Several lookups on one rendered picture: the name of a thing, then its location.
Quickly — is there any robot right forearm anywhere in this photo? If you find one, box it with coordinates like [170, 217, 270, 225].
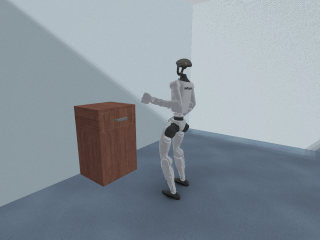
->
[182, 107, 194, 116]

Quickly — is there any right robot upper arm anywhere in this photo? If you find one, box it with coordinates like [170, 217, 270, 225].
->
[189, 82, 196, 108]

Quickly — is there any cabinet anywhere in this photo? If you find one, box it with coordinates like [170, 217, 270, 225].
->
[74, 101, 137, 187]

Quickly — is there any humanoid robot head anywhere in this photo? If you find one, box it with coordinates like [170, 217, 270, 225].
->
[176, 58, 192, 82]

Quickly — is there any right robot thigh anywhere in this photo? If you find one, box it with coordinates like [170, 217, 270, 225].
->
[172, 123, 189, 158]

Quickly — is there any drawer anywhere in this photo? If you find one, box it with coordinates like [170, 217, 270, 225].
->
[100, 108, 134, 131]

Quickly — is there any robot left hand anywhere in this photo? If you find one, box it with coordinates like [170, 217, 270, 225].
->
[141, 92, 152, 104]

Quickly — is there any handle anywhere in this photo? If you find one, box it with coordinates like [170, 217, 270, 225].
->
[114, 117, 128, 122]

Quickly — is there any robot left forearm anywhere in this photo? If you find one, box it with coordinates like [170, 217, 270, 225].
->
[150, 96, 180, 109]

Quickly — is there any left robot upper arm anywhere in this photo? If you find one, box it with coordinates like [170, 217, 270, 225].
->
[169, 80, 183, 110]

